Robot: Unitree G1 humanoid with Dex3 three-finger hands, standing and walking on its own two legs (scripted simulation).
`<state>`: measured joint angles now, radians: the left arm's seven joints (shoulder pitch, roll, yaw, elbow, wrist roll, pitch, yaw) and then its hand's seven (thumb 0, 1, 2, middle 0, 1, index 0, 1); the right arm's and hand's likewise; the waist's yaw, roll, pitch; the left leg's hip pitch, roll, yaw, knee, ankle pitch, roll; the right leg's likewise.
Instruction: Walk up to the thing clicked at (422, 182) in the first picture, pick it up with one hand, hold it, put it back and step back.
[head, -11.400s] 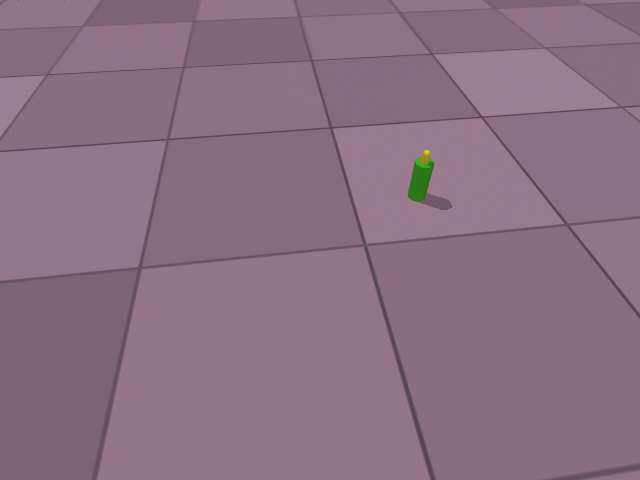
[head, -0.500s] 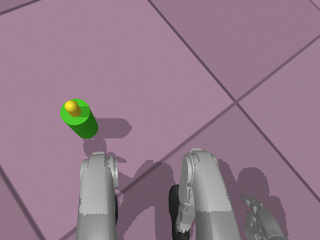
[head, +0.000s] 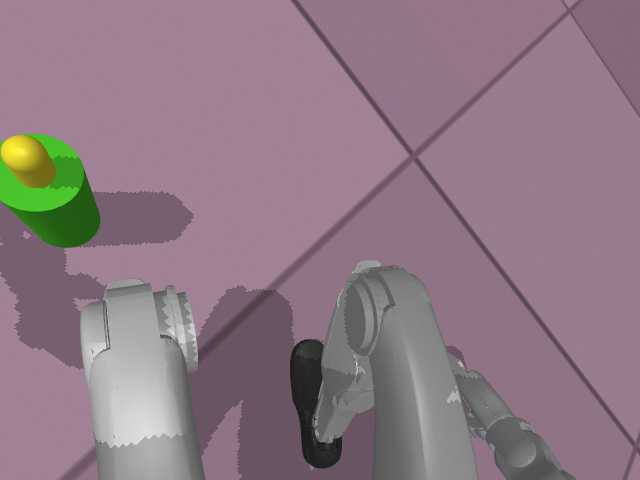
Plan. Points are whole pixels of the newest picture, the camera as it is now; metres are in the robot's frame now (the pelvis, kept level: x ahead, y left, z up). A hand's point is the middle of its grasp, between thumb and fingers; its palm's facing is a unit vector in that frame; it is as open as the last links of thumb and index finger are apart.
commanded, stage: close in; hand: left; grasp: from the side
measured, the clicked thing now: (49, 192) +0.44 +0.27 -0.18
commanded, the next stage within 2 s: close in 0.76 s
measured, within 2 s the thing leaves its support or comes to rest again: neither
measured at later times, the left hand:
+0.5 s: hand (3, 216) +0.40 +0.30 -0.16, palm faces +0.25 -0.97 +0.00, open 17.7 cm
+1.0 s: hand (33, 210) +0.42 +0.28 -0.17, palm faces +0.27 -0.96 +0.01, open 17.0 cm
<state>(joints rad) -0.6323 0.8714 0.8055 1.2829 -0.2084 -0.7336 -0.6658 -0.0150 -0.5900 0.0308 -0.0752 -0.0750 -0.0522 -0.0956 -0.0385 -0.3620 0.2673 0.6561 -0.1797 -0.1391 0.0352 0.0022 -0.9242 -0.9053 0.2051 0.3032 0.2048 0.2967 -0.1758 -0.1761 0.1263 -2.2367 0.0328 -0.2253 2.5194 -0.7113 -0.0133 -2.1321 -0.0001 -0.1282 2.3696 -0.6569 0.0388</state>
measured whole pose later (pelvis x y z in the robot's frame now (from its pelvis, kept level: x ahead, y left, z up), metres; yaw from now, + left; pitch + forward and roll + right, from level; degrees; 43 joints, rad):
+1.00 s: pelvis -0.01 +0.01 -0.03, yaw -4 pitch +13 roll -15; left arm -0.60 0.75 0.54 1.35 -0.15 -1.06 -0.16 -0.01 -0.51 0.11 -0.12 -0.12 -0.11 -0.12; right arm -0.12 -0.38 0.42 0.60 -0.32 -0.01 0.14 0.00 -0.92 -0.90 0.21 0.30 0.21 0.30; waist -0.23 -0.22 0.25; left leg -2.23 0.02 -0.33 2.65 -0.70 -0.01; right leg -2.09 0.04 -0.20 2.43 -0.60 0.07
